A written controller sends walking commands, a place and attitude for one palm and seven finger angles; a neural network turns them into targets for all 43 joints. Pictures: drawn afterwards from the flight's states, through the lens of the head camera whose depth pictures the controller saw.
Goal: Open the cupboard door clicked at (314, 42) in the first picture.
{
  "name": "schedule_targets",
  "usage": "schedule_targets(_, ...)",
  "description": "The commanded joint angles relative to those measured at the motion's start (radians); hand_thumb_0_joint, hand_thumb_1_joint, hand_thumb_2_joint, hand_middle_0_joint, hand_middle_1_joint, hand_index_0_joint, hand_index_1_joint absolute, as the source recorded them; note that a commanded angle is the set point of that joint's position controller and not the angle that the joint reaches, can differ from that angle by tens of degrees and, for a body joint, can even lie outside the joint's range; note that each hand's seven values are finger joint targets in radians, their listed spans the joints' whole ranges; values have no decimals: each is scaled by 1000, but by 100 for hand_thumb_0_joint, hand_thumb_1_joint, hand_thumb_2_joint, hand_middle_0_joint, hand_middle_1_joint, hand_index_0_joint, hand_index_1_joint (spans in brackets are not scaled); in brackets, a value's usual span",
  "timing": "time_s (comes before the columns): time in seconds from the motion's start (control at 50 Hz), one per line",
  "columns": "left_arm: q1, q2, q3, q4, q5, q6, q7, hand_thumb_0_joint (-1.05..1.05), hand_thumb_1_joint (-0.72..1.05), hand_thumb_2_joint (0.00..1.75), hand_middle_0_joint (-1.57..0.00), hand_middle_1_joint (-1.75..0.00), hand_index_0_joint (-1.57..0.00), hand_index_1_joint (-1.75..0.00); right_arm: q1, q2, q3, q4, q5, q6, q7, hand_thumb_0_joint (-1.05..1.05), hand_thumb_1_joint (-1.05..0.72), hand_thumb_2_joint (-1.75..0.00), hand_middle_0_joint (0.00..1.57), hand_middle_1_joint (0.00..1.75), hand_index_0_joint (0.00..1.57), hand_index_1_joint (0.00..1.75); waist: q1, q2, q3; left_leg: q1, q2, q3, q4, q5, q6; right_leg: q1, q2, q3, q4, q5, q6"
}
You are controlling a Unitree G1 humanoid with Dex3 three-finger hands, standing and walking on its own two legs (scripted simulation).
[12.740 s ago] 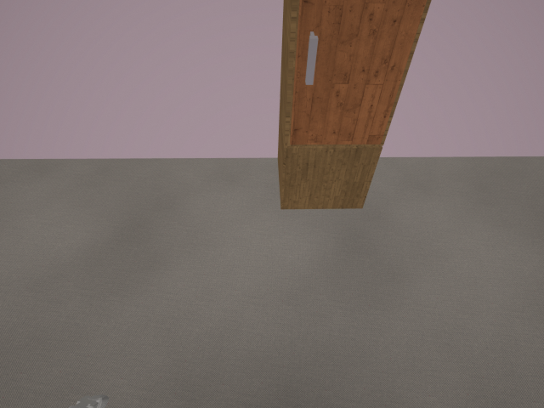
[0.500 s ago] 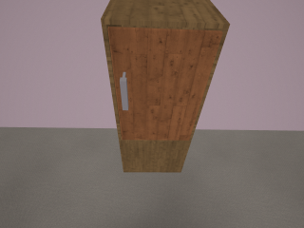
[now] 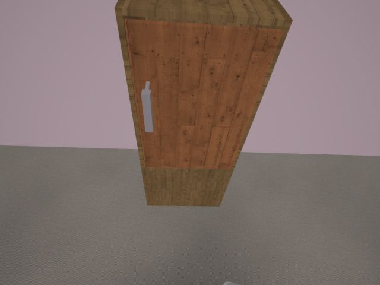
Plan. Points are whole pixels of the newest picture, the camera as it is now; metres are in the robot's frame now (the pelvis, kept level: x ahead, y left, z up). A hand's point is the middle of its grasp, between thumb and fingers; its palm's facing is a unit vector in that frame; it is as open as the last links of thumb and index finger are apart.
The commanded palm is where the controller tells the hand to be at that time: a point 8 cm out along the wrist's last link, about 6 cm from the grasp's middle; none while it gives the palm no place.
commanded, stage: shuffle to correct the standing spot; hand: left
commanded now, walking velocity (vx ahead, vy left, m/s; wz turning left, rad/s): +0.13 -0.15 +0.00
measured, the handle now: (148, 107) +0.58 +0.14 +0.01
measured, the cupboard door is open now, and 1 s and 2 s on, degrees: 0 0 0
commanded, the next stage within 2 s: come to a stop and stand still in 0.08 s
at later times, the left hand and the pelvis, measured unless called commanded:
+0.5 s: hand out of the picture +0.12 +0.13 -0.19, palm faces +0.08 -0.98 -0.18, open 7.3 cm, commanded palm none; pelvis +0.09 -0.05 -0.01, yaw +1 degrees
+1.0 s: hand out of the picture +0.10 +0.18 -0.18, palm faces +0.11 -0.96 -0.27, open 7.4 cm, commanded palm none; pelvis +0.06 -0.02 -0.02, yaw +3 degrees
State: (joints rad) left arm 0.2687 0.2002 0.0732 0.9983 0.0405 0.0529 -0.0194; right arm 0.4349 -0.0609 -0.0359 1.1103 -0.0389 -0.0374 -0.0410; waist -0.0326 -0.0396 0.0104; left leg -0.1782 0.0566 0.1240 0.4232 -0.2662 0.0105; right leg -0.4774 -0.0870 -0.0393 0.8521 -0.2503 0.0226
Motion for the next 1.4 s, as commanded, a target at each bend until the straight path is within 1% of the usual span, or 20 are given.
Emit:
schedule_targets(0.0, -58, -38, -14, -82, -12, -31, -9, 0, 90, 90, -20, -30, -20, -30, 47, -212, -53, -33, -3, -3, -11, 0, -90, -90, 20, 30, 20, 30, -17, 172, 92, -34, 233, -180, -192, 92, 124, 22, 5, -64, -181, -6, 9)
schedule_targets(0.08, 49, 10, 0, -48, -14, -49, -7, 0, 90, 90, -20, -30, -20, -30, 12, -229, -63, -36, 0, 12, -3, 0, -90, -90, 20, 30, 20, 30, 39, 122, -2, -87, 181, -133, -6, 82, 61, 313, 55, -113, -426, 70, -9)
schedule_targets(0.1, 137, 60, 10, -15, -14, -59, 1, 0, 90, 90, -20, -30, -20, -30, 11, -211, -58, -39, 9, 12, 4, 0, -90, -90, 20, 30, 20, 30, 78, 23, -50, -202, 124, -67, 137, 4, 28, 492, -12, -37, -462, 83, -40)
schedule_targets(0.12, 201, 154, 27, 5, -8, -65, 15, 0, 90, 90, -20, -30, -20, -30, 24, -132, -38, -60, 18, 11, 10, 0, -90, -90, 20, 30, 20, 30, 98, -228, -99, -405, 13, 50, 379, -246, -14, 657, -221, 188, -503, 80, -121)
schedule_targets(0.16, 189, 155, 29, 4, -13, -63, 33, 0, 90, 90, -20, -30, -20, -30, -101, -145, -31, -110, 18, 33, 9, 0, -90, -90, 20, 30, 20, 30, 117, -260, -43, -469, 30, -53, 672, -354, -3, 476, -279, 324, -620, -52, -221)
schedule_targets(0.22, 8, 55, -4, -26, -8, -70, 53, 0, 90, 90, -20, -30, -20, -30, -99, -117, -22, -92, 14, 37, 21, 0, -90, -90, 20, 30, 20, 30, 21, -68, 35, -312, 59, -77, 559, -205, -22, 265, -216, 120, -567, 197, -193)
schedule_targets(0.3, -26, 67, -16, -25, -24, -71, 59, 0, 90, 90, -20, -30, -20, -30, -23, -98, -2, -44, 27, 35, 18, 0, -90, -90, 20, 30, 20, 30, -6, -48, -14, -22, -2, -26, 73, 104, -43, 237, -132, 10, -415, 434, -127)
schedule_targets(0.38, 36, 45, -19, -44, -25, -44, 64, 0, 90, 90, -20, -30, -20, -30, -134, -235, -31, -105, 23, 35, 5, 0, -90, -90, 20, 30, 20, 30, 38, 266, -15, 32, 179, -171, 28, 879, 70, 241, -12, -59, -266, 194, -3)
schedule_targets(0.44, 35, 65, -14, -49, -24, -34, 61, 0, 90, 90, -20, -30, -20, -30, -182, -274, -48, -135, 20, 47, -1, 0, -90, -90, 20, 30, 20, 30, 36, 255, -28, 160, 213, -194, 40, 1061, 132, 156, 25, -46, -194, -151, -3)
schedule_targets(0.52, 94, 80, -4, -54, -12, -40, 60, 0, 90, 90, -20, -30, -20, -30, -268, -271, -64, -186, 21, 63, 6, 0, -90, -90, 20, 30, 20, 30, 66, 78, -73, 90, 132, -114, 172, 690, 66, 255, -17, -1, -390, 297, -9)
schedule_targets(0.58, 122, 151, 4, -49, -3, -53, 68, 0, 90, 90, -20, -30, -20, -30, -307, -185, -53, -219, 25, 83, 16, 0, -90, -90, 20, 30, 20, 30, 96, -235, -61, -240, -69, -85, 519, -310, -26, 421, -317, 237, -411, 1076, -217)
schedule_targets(0.7, 48, 147, 8, -88, 4, -51, 71, 0, 90, 90, -20, -30, -20, -30, -345, -171, -38, -212, 29, 82, 32, 0, -90, -90, 20, 30, 20, 30, 69, -135, -35, -254, -52, -115, 501, -217, -48, 400, -219, 107, -418, 745, -205)
schedule_targets(0.72, 50, 185, 9, -121, 4, -73, 118, 0, 90, 90, -20, -30, -20, -30, -308, -196, -25, -299, 50, 32, 28, 0, -90, -90, 20, 30, 20, 30, 22, -201, -226, -294, -101, -75, 324, -327, -47, 643, -208, 240, -295, 1342, -164)
schedule_targets(0.76, 27, 188, 4, -158, -24, -68, 114, 0, 90, 90, -20, -30, -20, -30, -170, -222, -27, -282, 37, 19, 27, 0, -90, -90, 20, 30, 20, 30, -19, 47, -278, 5, -68, -69, -45, 283, -1, 482, -114, 38, -71, 850, -69)
schedule_targets(0.8, 71, 79, -13, -158, -32, -38, 95, 0, 90, 90, -20, -30, -20, -30, -198, -313, -43, -318, 14, 36, 23, 0, -90, -90, 20, 30, 20, 30, 31, 200, -178, 118, 231, -327, 66, 843, 162, 124, 5, 29, -84, -237, -23)
schedule_targets(0.9, 76, 83, -22, -147, -21, -32, 68, 0, 90, 90, -20, -30, -20, -30, -243, -264, -21, -348, 16, 31, 12, 0, -90, -90, 20, 30, 20, 30, 60, 208, 14, -127, 136, -278, 29, 582, 138, 190, 59, 29, -155, -129, -39)
schedule_targets(0.94, 118, 96, -28, -131, -17, -41, 61, 0, 90, 90, -20, -30, -20, -30, -272, -241, -12, -352, 20, 32, 16, 0, -90, -90, 20, 30, 20, 30, 91, 74, 13, -195, 63, -244, 51, 206, 88, 278, 45, 65, -333, 51, -50)
schedule_targets(0.98, 36, 135, -37, -151, -18, -48, 56, 0, 90, 90, -20, -30, -20, -30, -191, -227, -14, -331, 27, 43, 21, 0, -90, -90, 20, 30, 20, 30, 18, -116, 49, -156, -42, -180, 60, -146, 31, 139, -49, 222, -429, -88, -101)
schedule_targets(1.08, 44, 111, -37, -180, -15, -31, 58, 0, 90, 90, -20, -30, -20, -30, -153, -257, -16, -290, 14, 28, 30, 0, -90, -90, 20, 30, 20, 30, 40, 71, 92, -290, 59, -318, -156, -313, 65, 201, 59, 86, -328, -101, -47)
schedule_targets(1.38, 124, 71, -47, -82, -17, -54, 52, 0, 90, 90, -20, -30, -20, -30, -100, -237, -5, -192, 20, 28, 23, 0, -90, -90, 20, 30, 20, 30, 31, 47, 67, -216, 22, -269, -129, -276, 43, 176, 38, 176, -440, -150, -61)
